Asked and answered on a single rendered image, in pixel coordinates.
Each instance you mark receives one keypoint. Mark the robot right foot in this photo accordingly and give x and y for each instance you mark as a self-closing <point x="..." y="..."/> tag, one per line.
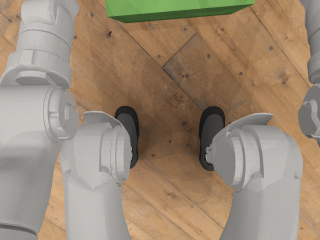
<point x="212" y="121"/>

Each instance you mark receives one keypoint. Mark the left robot upper arm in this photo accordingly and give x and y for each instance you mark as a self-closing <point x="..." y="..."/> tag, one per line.
<point x="35" y="120"/>

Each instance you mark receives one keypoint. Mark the robot left forearm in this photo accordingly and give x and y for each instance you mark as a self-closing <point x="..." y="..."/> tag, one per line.
<point x="44" y="45"/>

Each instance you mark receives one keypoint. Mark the carton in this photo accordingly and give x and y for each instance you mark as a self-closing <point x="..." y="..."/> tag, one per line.
<point x="133" y="11"/>

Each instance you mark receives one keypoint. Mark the robot right forearm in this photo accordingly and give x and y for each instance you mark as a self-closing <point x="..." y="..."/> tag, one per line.
<point x="312" y="24"/>

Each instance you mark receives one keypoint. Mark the right robot upper arm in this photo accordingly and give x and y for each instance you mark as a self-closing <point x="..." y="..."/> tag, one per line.
<point x="309" y="113"/>

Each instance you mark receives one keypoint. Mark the right robot thigh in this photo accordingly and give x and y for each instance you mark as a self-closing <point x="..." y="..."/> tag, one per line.
<point x="256" y="162"/>

